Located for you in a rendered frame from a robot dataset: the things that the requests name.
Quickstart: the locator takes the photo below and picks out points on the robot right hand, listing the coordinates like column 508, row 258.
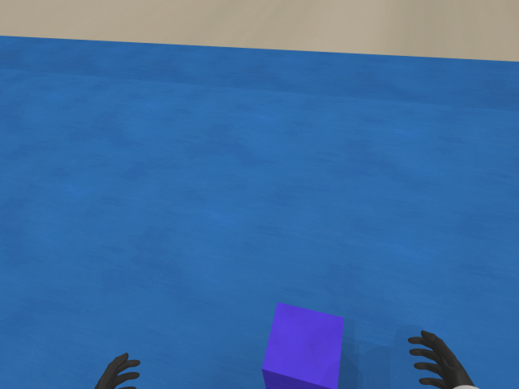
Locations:
column 449, row 368

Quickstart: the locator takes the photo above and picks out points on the robot left hand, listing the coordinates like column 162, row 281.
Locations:
column 109, row 379

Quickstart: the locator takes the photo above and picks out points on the carton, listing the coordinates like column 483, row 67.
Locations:
column 304, row 349

